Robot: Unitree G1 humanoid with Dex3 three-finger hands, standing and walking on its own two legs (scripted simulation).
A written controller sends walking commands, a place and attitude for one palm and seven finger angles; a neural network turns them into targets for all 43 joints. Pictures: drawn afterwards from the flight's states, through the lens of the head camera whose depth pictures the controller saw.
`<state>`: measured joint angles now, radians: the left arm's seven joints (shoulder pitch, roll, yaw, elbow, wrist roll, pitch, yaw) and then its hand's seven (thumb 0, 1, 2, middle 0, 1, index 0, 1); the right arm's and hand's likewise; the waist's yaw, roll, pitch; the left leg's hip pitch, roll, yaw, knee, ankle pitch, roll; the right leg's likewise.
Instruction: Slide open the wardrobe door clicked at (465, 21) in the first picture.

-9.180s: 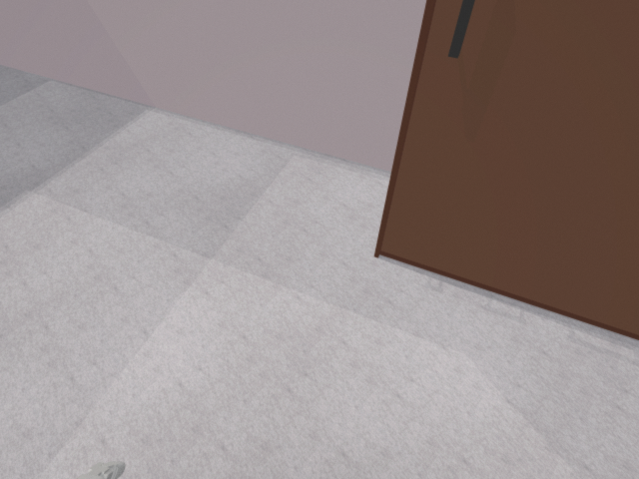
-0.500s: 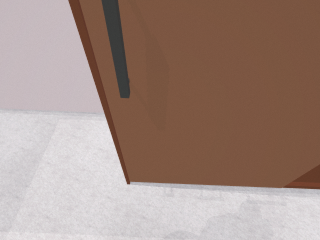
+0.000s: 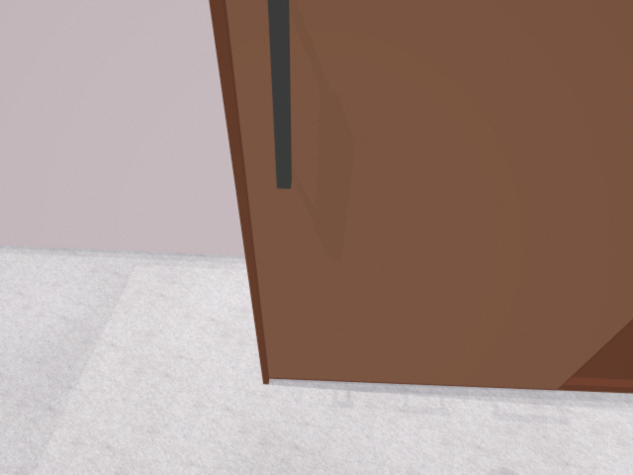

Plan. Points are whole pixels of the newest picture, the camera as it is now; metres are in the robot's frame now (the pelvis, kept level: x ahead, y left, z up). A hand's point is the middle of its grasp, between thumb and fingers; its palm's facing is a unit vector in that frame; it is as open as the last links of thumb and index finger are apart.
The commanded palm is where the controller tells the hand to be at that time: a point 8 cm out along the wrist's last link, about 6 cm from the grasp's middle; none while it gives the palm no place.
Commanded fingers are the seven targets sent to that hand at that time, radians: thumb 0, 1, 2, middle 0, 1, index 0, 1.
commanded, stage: come to a stop and stand still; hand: left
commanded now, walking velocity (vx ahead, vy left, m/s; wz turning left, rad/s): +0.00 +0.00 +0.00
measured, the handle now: (283, 94) +0.56 +0.09 +0.24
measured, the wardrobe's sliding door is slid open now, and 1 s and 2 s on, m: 0.00 0.00 0.00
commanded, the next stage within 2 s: none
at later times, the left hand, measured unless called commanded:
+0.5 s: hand out of the picture -0.11 +0.18 -0.21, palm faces +0.12 -0.99 -0.13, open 7.4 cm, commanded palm none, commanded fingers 0.00 0.90 0.90 -0.20 -0.30 -0.20 -0.30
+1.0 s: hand out of the picture -0.18 +0.22 -0.18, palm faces +0.04 -0.99 -0.15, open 7.4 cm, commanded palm none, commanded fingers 0.00 0.90 0.90 -0.20 -0.30 -0.20 -0.30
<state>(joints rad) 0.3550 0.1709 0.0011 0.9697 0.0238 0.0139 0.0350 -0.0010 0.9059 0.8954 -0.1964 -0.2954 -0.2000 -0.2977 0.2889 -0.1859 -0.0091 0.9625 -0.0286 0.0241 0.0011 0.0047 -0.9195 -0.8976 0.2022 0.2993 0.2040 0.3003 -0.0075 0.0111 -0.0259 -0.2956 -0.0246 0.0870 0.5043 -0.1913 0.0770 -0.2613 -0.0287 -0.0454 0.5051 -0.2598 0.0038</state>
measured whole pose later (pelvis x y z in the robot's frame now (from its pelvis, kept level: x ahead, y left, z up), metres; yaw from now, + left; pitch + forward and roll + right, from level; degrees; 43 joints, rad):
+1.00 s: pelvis -0.13 +0.06 +0.00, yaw +0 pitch -2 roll -3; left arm 0.44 0.15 0.04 1.06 0.02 0.00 0.04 0.00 0.91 0.90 -0.19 -0.30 -0.20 -0.30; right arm 0.41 -0.15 -0.05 1.07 -0.02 0.03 0.01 0.01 -0.92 -0.90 0.20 0.30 0.20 0.30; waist -0.03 -0.02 0.00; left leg -0.45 0.02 0.05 0.85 -0.35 0.02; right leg -0.06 0.05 -0.07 0.35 -0.26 -0.04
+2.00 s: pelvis -0.07 +0.02 +0.01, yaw +0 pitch -1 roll +0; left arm 0.34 0.10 -0.01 1.11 0.01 -0.02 0.03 0.00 0.91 0.90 -0.20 -0.30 -0.20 -0.30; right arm 0.27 -0.14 0.01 1.14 -0.01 0.00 -0.03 0.01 -0.92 -0.90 0.20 0.30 0.20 0.30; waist 0.00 0.00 0.02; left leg -0.20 0.04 0.04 0.42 -0.22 -0.03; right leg -0.15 0.01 -0.04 0.44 -0.28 -0.03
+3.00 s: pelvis -0.05 +0.03 +0.01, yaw +1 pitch -1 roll +1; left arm 0.35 0.11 0.00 1.12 0.01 -0.02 0.04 0.00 0.91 0.90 -0.20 -0.30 -0.20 -0.30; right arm 0.31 -0.12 0.02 1.15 -0.02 -0.01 -0.04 0.01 -0.92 -0.90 0.20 0.30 0.20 0.30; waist 0.01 -0.01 0.02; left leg -0.16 0.03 0.03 0.42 -0.24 -0.02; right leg -0.11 0.00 -0.05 0.43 -0.31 -0.02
